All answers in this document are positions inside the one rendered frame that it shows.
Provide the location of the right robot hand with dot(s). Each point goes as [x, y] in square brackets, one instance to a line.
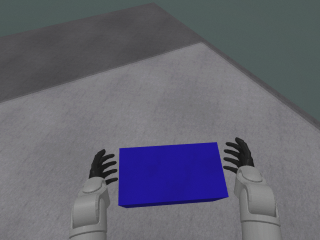
[244, 155]

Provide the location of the right robot forearm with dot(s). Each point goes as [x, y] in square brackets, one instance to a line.
[259, 215]

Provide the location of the left robot forearm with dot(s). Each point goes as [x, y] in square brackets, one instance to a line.
[88, 218]

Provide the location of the left robot hand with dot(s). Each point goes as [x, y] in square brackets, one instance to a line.
[97, 168]

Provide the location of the carton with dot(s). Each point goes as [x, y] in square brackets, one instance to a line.
[170, 175]

